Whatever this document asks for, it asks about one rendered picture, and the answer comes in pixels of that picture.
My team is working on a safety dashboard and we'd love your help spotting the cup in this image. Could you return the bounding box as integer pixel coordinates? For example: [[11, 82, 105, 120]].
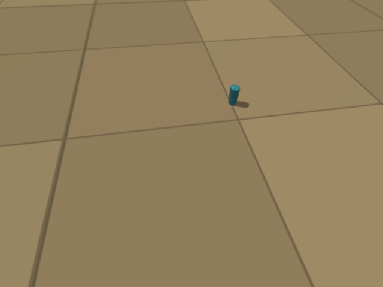
[[229, 85, 240, 105]]

